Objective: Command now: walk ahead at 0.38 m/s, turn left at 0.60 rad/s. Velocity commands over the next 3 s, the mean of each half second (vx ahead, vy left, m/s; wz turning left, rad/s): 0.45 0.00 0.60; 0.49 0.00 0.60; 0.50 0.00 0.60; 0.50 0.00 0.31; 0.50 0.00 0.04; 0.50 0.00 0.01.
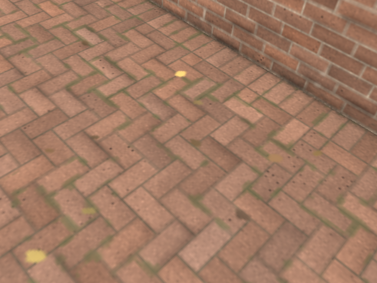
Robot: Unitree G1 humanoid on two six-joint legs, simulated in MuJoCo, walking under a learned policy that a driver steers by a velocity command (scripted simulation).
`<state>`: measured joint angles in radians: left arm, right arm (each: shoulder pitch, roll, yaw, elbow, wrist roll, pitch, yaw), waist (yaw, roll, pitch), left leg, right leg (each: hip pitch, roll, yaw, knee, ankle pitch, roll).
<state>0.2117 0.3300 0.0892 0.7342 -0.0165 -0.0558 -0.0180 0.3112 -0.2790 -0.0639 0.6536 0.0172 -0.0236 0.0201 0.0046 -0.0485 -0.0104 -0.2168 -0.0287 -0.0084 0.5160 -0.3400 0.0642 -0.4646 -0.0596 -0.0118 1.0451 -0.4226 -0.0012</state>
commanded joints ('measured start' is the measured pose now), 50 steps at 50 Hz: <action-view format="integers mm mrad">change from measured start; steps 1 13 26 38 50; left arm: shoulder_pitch -146 -305 -28 50 -21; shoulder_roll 119 69 54 181 107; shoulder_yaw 25 -5 6 40 -11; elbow -117 -151 -28 39 -56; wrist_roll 28 2 20 -16 26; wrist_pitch -59 -68 -61 -22 -56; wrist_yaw -11 -34 12 12 7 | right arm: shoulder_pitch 15 115 -9 -269 -67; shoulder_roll -146 -199 -86 -88 -163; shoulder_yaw -30 -53 -16 -9 -37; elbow -60 29 -57 -147 -107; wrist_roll -5 17 16 6 -16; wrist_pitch -29 -20 9 -2 -44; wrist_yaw -17 -57 -29 29 -6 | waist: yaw -30 -56 -3 54 10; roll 178 180 -52 1 102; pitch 83 89 38 103 -56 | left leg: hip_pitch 225 138 -426 -382 94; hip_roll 260 226 165 110 212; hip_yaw -400 -337 -100 42 -383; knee -331 -246 645 132 -273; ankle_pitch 50 310 6 249 350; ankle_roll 194 108 -58 -7 234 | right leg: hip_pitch -391 -58 299 492 -157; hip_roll -37 64 -213 -225 -57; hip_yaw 64 70 192 -140 88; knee -22 -541 -898 -850 46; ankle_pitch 158 438 251 555 138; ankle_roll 8 19 -205 -133 21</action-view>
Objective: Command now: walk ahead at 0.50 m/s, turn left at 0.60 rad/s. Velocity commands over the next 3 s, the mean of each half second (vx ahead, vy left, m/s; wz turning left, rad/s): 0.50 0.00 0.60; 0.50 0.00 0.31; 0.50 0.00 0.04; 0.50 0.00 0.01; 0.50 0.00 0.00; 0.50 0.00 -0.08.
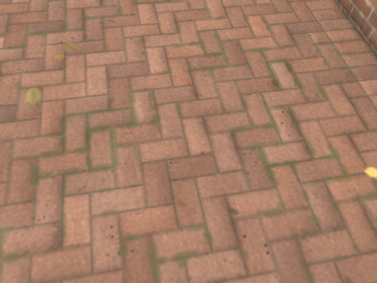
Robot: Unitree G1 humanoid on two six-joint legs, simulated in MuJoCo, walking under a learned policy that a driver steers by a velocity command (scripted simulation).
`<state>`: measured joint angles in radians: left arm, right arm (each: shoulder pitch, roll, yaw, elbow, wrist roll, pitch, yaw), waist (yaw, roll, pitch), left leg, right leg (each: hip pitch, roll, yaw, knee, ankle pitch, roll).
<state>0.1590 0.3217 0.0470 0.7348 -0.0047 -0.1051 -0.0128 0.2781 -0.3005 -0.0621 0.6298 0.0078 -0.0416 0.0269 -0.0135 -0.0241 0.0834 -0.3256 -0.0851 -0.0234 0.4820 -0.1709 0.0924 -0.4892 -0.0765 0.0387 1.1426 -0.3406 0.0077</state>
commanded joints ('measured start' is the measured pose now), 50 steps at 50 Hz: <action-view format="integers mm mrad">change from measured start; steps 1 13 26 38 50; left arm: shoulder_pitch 23 -195 71 202 142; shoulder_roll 101 102 77 173 71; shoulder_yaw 27 26 42 55 13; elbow -56 -122 -11 104 49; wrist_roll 19 -3 7 -30 -11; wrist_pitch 2 -15 -8 36 24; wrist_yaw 2 -22 7 6 0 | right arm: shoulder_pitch -25 89 -24 -295 -52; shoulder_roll -146 -164 -63 -40 -85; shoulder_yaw -40 -52 -19 4 -21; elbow -74 22 -58 -135 -1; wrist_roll -2 18 19 11 -9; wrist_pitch -28 -1 22 -14 -46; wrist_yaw -19 -50 -32 24 0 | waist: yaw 29 -30 37 80 34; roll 67 141 -69 -45 93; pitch -137 -61 -59 1 -138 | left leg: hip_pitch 167 175 -380 -264 210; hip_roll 258 230 196 120 305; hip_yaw -334 -386 -88 41 -236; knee -246 -105 634 89 -290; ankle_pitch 223 45 -114 64 236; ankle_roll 208 98 -95 -33 182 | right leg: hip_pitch -124 45 395 562 -105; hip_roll -33 69 -184 -211 -80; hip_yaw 27 49 131 -99 15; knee -96 -638 -974 -941 -24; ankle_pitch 78 312 265 618 57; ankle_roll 28 14 -197 -167 5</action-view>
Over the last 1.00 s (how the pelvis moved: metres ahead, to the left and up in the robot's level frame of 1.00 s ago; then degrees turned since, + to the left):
0.48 0.16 0.00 36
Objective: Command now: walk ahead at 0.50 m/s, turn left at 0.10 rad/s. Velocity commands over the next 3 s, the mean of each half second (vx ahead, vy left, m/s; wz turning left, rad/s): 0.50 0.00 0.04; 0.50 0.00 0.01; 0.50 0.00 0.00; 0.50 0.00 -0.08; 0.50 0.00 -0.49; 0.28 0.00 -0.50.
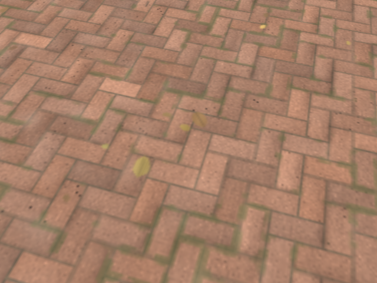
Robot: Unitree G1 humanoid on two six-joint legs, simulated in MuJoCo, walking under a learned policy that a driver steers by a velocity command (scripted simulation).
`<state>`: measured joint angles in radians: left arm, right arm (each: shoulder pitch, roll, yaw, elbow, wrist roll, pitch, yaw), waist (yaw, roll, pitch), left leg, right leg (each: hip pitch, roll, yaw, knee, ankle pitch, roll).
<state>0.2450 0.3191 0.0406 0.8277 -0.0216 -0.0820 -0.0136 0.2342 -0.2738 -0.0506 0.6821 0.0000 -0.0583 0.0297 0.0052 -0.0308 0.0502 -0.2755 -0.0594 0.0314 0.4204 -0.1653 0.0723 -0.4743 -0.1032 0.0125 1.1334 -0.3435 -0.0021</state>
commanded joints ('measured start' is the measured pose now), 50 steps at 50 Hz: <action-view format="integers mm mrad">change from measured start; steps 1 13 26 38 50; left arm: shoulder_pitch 43 -283 -25 138 0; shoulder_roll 63 57 72 136 111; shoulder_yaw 17 2 21 40 26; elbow -48 -150 -62 38 -27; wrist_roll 10 10 30 5 -3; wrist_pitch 9 -9 -21 9 -27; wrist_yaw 2 -37 -21 10 9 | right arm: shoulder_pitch -9 138 77 -269 9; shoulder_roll -121 -195 -105 -56 -117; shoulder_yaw -35 -55 -24 2 -29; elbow -41 99 70 -21 74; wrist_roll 2 21 12 17 -1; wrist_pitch -36 -15 -16 -32 -35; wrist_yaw -4 -33 -37 -3 -7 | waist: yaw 22 -64 -9 87 -56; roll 93 86 -54 -23 89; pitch -82 26 -89 25 -103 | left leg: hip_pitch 129 278 -316 -354 295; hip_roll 277 304 192 141 327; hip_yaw -262 -145 -112 -46 -406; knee -251 -220 686 128 -180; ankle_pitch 243 198 -109 252 -4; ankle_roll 205 120 -52 -78 169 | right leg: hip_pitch -127 -142 342 449 -237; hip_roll -55 21 -125 -114 -4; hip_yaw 38 18 257 64 60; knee -50 -601 -961 -989 48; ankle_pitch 83 373 264 376 -6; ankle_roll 26 -17 -234 -197 -38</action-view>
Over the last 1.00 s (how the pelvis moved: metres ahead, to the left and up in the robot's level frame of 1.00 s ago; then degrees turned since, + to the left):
0.53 0.11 0.00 26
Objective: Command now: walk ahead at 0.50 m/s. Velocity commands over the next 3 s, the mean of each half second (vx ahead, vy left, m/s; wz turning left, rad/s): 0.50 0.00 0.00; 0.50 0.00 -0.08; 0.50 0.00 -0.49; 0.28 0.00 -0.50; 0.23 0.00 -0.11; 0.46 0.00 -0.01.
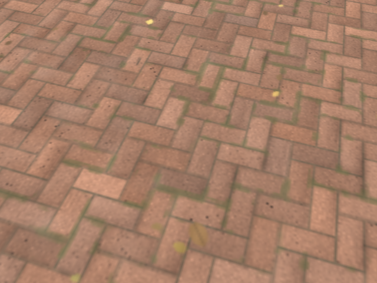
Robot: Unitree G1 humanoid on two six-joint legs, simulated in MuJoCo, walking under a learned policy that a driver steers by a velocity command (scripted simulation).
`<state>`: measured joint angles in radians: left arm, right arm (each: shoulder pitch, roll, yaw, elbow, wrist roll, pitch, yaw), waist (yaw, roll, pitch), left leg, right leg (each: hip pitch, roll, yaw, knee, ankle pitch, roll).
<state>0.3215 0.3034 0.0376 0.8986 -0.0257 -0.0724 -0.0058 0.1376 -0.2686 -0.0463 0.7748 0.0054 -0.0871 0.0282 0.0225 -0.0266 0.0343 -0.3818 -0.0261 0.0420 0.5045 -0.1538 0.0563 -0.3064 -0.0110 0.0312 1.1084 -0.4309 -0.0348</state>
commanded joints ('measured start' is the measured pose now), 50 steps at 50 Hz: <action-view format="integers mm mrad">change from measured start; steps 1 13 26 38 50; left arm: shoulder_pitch -58 -334 -68 -2 124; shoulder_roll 117 28 108 128 61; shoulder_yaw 31 6 42 47 23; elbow -94 -175 -107 -30 -12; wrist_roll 8 14 22 16 -7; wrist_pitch -28 -8 -12 -21 -10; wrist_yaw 1 -15 -20 5 12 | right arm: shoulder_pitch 81 212 121 -105 274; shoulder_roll -101 -174 -158 -51 -203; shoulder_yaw -26 -40 -26 -8 -65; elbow -19 96 74 15 86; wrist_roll -16 9 29 2 -3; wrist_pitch -10 -7 -25 4 -12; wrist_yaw -4 -28 -25 -19 -13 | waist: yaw -40 -97 44 32 -140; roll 105 73 -48 -27 250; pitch -77 29 -105 21 -379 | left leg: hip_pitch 330 285 -347 -225 760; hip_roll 268 212 116 132 432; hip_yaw -364 -112 -111 -52 -712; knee -290 -386 716 127 -184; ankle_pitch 54 169 -236 263 -234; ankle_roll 176 147 -5 -70 208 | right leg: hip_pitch -342 -296 365 167 -390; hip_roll -121 -81 -284 -164 20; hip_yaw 50 -23 377 25 101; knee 39 -522 -860 -1010 141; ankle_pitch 123 543 165 443 -163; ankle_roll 0 49 -203 -163 4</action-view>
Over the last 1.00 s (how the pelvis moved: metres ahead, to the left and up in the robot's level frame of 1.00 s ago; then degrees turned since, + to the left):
0.56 -0.01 -0.01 -1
